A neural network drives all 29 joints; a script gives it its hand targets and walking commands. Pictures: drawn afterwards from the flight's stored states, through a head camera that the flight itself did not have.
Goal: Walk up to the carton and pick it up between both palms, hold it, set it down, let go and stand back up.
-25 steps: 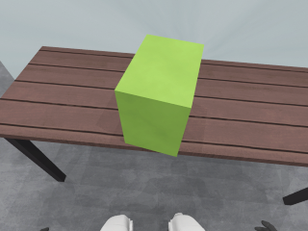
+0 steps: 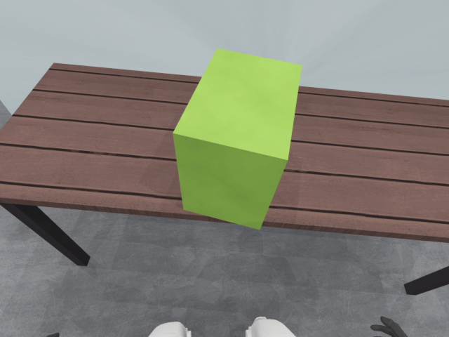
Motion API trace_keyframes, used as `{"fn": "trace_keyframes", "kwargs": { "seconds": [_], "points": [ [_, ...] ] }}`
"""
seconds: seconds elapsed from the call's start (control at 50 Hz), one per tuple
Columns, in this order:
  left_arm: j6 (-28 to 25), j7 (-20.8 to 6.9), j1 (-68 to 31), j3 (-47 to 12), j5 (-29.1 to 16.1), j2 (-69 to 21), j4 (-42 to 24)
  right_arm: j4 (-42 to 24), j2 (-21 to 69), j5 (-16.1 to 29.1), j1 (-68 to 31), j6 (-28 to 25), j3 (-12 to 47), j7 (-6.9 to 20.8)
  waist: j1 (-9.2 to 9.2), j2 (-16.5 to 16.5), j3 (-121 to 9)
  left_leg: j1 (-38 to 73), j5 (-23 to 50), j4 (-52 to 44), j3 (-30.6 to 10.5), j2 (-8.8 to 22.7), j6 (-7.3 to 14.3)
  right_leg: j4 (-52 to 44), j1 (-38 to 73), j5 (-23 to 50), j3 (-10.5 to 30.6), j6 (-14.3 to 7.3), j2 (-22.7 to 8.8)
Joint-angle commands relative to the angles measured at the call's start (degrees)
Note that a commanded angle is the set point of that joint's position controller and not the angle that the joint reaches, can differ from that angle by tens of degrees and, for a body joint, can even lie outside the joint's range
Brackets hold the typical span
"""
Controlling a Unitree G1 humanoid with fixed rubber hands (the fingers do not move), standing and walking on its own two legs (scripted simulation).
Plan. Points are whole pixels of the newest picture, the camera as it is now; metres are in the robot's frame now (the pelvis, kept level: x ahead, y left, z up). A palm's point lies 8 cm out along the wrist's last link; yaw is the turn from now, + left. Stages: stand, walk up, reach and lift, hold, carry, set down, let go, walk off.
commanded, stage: walk up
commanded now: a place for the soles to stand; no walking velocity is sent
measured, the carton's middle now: (239, 141) +0.49 -0.01 +0.03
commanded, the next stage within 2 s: none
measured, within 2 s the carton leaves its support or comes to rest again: neither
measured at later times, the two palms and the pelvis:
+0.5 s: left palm out of the picture +0.08 +0.31 -0.10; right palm out of the picture +0.10 -0.32 -0.10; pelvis +0.00 -0.01 +0.00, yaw -1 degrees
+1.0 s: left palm out of the picture +0.08 +0.30 -0.10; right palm out of the picture +0.08 -0.32 -0.10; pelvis -0.02 -0.01 +0.00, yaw -2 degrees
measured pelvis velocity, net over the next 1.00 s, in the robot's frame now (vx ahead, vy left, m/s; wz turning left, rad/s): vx -0.02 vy -0.01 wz -0.03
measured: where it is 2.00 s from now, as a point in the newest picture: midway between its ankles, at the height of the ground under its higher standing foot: outside the picture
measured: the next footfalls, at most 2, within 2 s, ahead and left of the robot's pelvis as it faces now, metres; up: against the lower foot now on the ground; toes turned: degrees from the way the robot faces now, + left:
right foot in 1.62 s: +0.08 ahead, -0.13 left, +0.00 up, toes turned +0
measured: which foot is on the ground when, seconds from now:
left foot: down 0.00-1.00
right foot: down 0.00-1.00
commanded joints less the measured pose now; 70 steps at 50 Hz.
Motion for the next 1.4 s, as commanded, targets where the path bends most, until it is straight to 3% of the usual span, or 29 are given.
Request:
{"fn": "trace_keyframes", "kwargs": {
  "seconds": [0.0,0.1,0.14,0.18,0.3,0.34,0.36,0.38,0.4,0.42,0.5,0.54,0.58,0.64,0.68,0.72,0.76,0.84,0.88,0.92,0.96,1.0,1.06,1.14,1.24,1.28,1.3,1.32,1.38],
  "points": [
    [-2.6,2.2,2.1,3.4,1.4,16.6,-3.0,-6.9,-11.5,0.3,-3.3,1.3,-2.2,-0.6,0.17,-5.7,-13.4,-6.1,-15.2,10.8,-11.7,-1.7,-1.0,-17.6,8.1,20.8,35.4,-18.4,-19.4],
    [-1.4,2.1,-3.8,1.7,0.7,12.9,-3.7,-2.2,-11.9,-0.4,1.9,-0.4,-3.0,0.1,-3.87,-5.3,-9.9,8.9,3.6,-14.0,-8.6,-1.3,0.8,-12.1,-4.7,18.3,21.7,-9.5,-11.0],
    [-1.0,1.8,-5.2,0.1,-0.4,7.7,-4.3,-1.5,-17.3,-1.7,4.5,-1.5,-4.1,-0.5,-5.13,9.6,-10.8,15.2,8.3,-26.4,-22.2,12.7,5.7,6.1,-13.3,12.1,5.7,-1.8,-0.2],
    [0.1,2.2,-3.2,1.2,0.4,11.3,-2.7,-2.8,-18.2,-1.2,-0.4,-1.8,-4.1,-0.3,-3.03,8.2,-7.5,8.8,12.2,-28.3,-26.5,22.0,11.7,15.4,-11.5,-14.7,0.4,-0.9,-0.3],
    [-1.1,0.7,1.1,1.4,0.3,9.3,-1.1,-5.2,-16.2,-1.2,-3.2,-1.5,-3.4,-0.3,-0.39,11.6,-8.6,7.8,25.5,-17.7,-12.7,13.6,9.0,-0.4,-2.1,-6.3,-5.6,-1.8,-1.8],
    [-2.2,1.2,4.5,1.7,0.6,9.7,0.7,-6.1,-14.8,-0.4,-4.8,-0.7,-2.9,-0.1,1.35,7.3,-11.6,5.8,26.6,-8.1,-7.5,9.1,4.6,-11.9,5.5,10.3,-3.0,-2.7,-0.7],
    [-2.8,1.7,5.3,2.4,1.0,12.0,0.8,-6.8,-13.0,0.1,-4.3,-0.5,-2.5,-0.1,1.16,1.0,-13.7,1.8,23.5,-0.5,-5.3,6.6,2.3,-12.4,9.5,17.1,6.4,-4.5,-4.3],
    [-3.5,2.1,4.6,3.0,1.7,15.5,-0.2,-7.8,-11.0,0.6,-4.7,-0.2,-1.9,0.0,0.91,-6.0,-13.8,-6.1,12.6,5.5,-4.9,1.5,-0.4,-14.9,12.6,22.0,23.7,-8.6,-11.9],
    [-3.4,2.1,3.5,2.8,1.7,16.1,-0.7,-7.5,-10.8,0.4,-5.1,0.4,-1.6,-0.1,0.63,-6.4,-13.6,-9.6,-11.8,5.7,-8.6,-1.6,-0.7,-15.8,12.8,25.5,32.1,-15.1,-17.0],
    [-3.3,2.2,1.7,2.8,1.7,16.6,-0.9,-6.6,-11.7,0.0,-5.2,0.6,-1.9,-0.2,0.38,-5.9,-12.1,-8.2,-15.4,5.7,-10.6,-0.9,-0.8,-16.0,9.0,21.4,32.8,-17.4,-18.3],
    [-2.6,2.2,-4.2,1.4,0.9,13.8,-2.1,-2.9,-12.5,-0.5,-0.8,-0.9,-2.6,0.4,-3.21,-5.8,-10.4,5.1,4.4,-11.9,-8.3,-0.7,0.5,-12.3,-1.1,22.1,22.5,-10.3,-12.1],
    [-2.2,1.9,-6.7,0.1,0.0,9.9,-3.1,-1.7,-16.0,-1.3,3.1,-1.8,-3.7,0.1,-5.27,4.1,-12.9,17.3,13.3,-20.2,-16.3,8.2,4.7,0.2,-11.2,18.5,8.3,-3.3,-4.3],
    [-1.4,2.0,-4.2,0.4,-0.1,10.7,-2.1,-2.5,-17.6,-0.9,0.2,-2.1,-3.4,0.1,-3.12,8.1,-10.7,11.7,18.0,-24.9,-22.5,19.8,12.4,9.3,-9.2,-8.2,-2.5,-1.0,-0.7],
    [-1.7,1.2,0.3,1.0,0.3,10.6,-1.2,-4.0,-17.0,-0.9,-4.5,-1.7,-3.3,0.2,-0.29,9.0,-9.1,6.2,19.7,-21.5,-16.5,17.6,11.6,4.7,-2.9,-9.8,-3.3,-2.1,-2.0],
    [-2.6,1.1,3.1,1.2,0.3,10.8,0.3,-4.7,-15.4,-0.5,-5.9,-1.2,-2.6,0.1,1.22,5.9,-10.6,3.0,21.7,-13.2,-9.0,10.6,5.5,-6.6,4.1,12.2,0.0,-3.4,-2.6],
    [-3.6,1.6,3.0,2.1,1.3,15.2,0.2,-6.2,-12.4,0.4,-6.2,-0.3,-2.1,0.2,0.25,-5.1,-12.0,-3.3,9.1,0.5,-4.6,1.3,0.1,-13.7,7.0,19.5,22.0,-8.4,-11.1],
    [-3.3,1.8,1.4,2.2,1.6,16.8,0.0,-5.8,-11.9,0.1,-5.9,0.4,-1.9,0.3,-0.04,-6.7,-10.5,-6.3,-12.9,1.4,-8.7,-1.9,-0.1,-16.5,6.0,16.1,30.8,-15.2,-16.3],
    [-2.5,1.9,-5.3,1.1,1.0,14.1,-1.5,-2.5,-13.1,-0.7,-1.5,-1.0,-2.5,0.6,-3.08,-4.7,-9.5,6.1,4.5,-12.2,-9.0,-0.2,1.1,-12.9,-4.5,15.3,21.6,-9.3,-11.1],
    [-2.2,1.6,-7.2,-0.1,0.1,10.3,-2.1,-1.6,-16.4,-1.0,1.9,-1.8,-3.3,0.4,-4.69,3.7,-11.7,15.1,10.9,-20.0,-15.3,8.7,5.2,-0.5,-11.0,15.5,6.9,-3.0,-3.6],
    [-1.5,1.8,-3.9,0.3,-0.2,11.0,-1.0,-2.2,-17.7,-0.7,-0.9,-1.9,-3.2,0.4,-2.32,7.5,-10.3,9.0,15.4,-24.4,-20.6,18.8,12.3,8.2,-6.9,-3.8,-3.2,-1.0,-1.0],
    [-1.6,1.2,-0.3,0.8,0.0,10.8,-0.2,-3.4,-17.3,-0.7,-4.6,-1.6,-3.1,0.5,-0.06,8.4,-9.4,4.5,17.0,-22.2,-17.1,18.1,12.2,4.9,-1.6,-8.4,-3.3,-1.7,-1.8],
    [-2.5,1.0,1.7,1.3,0.6,11.4,0.6,-4.2,-15.7,-0.5,-6.1,-1.1,-2.5,0.4,0.95,5.4,-9.9,-0.1,14.9,-15.8,-10.3,11.6,6.8,-4.3,4.3,6.6,1.3,-3.6,-2.8],
    [-3.1,1.3,1.2,2.3,1.3,16.8,0.8,-5.4,-12.2,0.1,-6.6,0.2,-1.9,0.3,0.14,-7.6,-9.2,-6.1,-6.8,-0.5,-6.2,-2.2,0.3,-18.1,3.8,7.1,29.5,-12.4,-14.1],
    [-2.8,1.9,2.4,3.3,1.7,18.2,0.2,-5.2,-14.2,-1.7,-4.2,0.0,-3.2,1.4,1.1,-7.5,-8.1,-8.8,-11.8,3.0,-8.5,-2.4,0.6,-21.8,4.0,-11.0,32.9,-13.8,-16.1],
    [-2.1,1.7,-2.6,2.9,1.4,16.0,-2.3,-3.4,-13.7,-1.8,3.1,-1.0,-3.8,1.7,-3.33,-5.8,-8.1,4.4,-2.3,-10.7,-7.6,-2.1,1.3,-16.5,-5.5,-8.7,23.6,-10.3,-12.2],
    [-1.8,1.5,-6.1,0.6,0.5,8.4,-4.0,-1.3,-19.7,-2.5,10.2,-2.1,-5.3,1.1,-8.26,14.4,-8.8,19.0,-13.5,-31.5,-28.5,12.1,5.8,9.5,-22.6,-6.5,2.1,-2.1,1.6],
    [-1.7,2.1,-5.3,0.9,0.6,10.1,-3.8,-2.0,-20.7,-2.2,8.7,-2.4,-5.4,0.8,-7.1,10.2,-6.2,17.6,-8.3,-34.7,-35.2,20.2,7.8,14.3,-25.6,-12.9,-0.5,-0.8,0.8],
    [-1.4,2.1,-3.7,1.3,0.5,12.0,-3.1,-2.5,-20.6,-1.9,7.1,-2.5,-5.3,0.7,-5.48,5.4,-4.7,15.0,-6.4,-34.5,-34.0,20.4,7.8,15.2,-23.5,-12.0,1.3,-0.9,-0.8],
    [-1.5,1.3,1.2,1.9,0.2,12.2,-1.6,-3.9,-17.7,-1.9,3.4,-2.7,-4.5,0.3,-3.02,8.1,-3.0,12.7,10.6,-31.0,-23.8,16.0,5.9,14.4,-16.8,-9.1,0.0,-1.0,-2.7]
  ]
}}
